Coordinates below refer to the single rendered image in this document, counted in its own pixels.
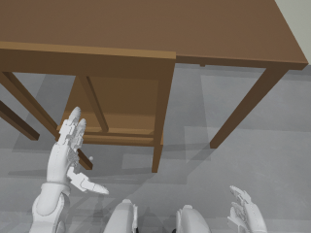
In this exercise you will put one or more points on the left robot forearm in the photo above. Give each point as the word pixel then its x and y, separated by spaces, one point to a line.
pixel 50 208

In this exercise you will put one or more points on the left robot thigh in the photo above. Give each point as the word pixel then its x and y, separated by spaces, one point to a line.
pixel 124 219

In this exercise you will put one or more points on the left robot hand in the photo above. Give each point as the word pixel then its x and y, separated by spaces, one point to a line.
pixel 64 153

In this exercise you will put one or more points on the robot thigh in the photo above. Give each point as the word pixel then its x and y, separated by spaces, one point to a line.
pixel 124 219
pixel 189 220

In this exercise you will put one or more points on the right robot thigh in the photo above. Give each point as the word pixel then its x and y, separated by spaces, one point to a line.
pixel 189 220

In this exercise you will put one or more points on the right robot hand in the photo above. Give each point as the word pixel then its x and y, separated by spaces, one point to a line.
pixel 250 218

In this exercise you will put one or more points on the chair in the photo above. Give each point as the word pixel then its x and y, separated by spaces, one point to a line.
pixel 123 94

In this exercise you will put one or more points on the table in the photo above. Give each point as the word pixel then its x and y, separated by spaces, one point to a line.
pixel 236 33

